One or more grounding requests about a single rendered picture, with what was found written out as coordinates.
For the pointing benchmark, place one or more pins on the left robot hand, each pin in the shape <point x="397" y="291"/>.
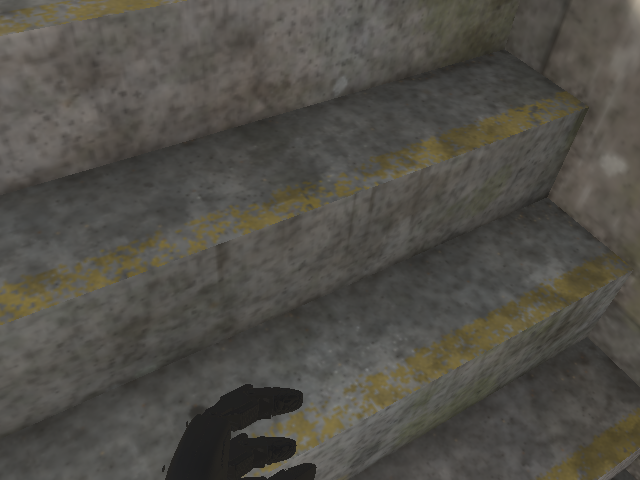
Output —
<point x="205" y="451"/>

